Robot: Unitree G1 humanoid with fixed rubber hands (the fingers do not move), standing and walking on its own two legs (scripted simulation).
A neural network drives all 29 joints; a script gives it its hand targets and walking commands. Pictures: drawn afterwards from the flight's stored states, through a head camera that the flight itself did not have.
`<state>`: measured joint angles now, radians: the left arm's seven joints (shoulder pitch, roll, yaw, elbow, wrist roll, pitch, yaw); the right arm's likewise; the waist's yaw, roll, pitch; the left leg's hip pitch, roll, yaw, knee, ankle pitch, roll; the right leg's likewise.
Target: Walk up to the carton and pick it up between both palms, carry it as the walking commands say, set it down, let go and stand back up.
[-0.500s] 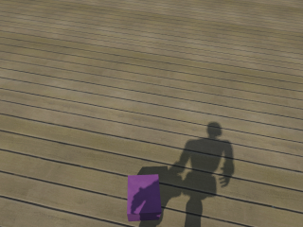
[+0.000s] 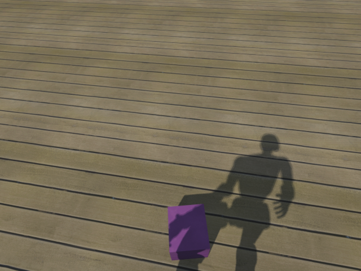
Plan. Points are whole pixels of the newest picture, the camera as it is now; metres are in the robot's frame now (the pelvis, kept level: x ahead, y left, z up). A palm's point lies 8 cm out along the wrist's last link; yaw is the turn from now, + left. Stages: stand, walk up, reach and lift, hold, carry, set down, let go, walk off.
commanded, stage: walk up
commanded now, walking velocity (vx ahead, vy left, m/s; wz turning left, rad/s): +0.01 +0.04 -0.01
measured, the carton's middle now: (187, 232) +0.42 +0.00 -0.69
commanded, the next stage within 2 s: stand in 0.48 s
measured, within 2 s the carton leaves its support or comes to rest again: neither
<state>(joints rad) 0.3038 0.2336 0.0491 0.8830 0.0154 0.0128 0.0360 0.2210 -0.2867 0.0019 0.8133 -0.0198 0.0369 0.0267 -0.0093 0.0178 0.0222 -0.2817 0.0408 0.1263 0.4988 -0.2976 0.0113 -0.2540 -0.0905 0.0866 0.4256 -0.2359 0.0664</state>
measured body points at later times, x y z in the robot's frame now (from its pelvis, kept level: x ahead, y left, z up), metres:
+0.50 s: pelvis +0.01 +0.01 -0.01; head +0.02 +0.00 +0.44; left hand +0.10 +0.27 -0.14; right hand +0.09 -0.24 -0.14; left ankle -0.02 +0.12 -0.74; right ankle +0.03 -0.13 -0.74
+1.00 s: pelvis +0.00 +0.01 -0.01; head +0.01 +0.00 +0.44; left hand +0.09 +0.27 -0.14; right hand +0.08 -0.25 -0.14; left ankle -0.02 +0.12 -0.74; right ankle +0.03 -0.13 -0.74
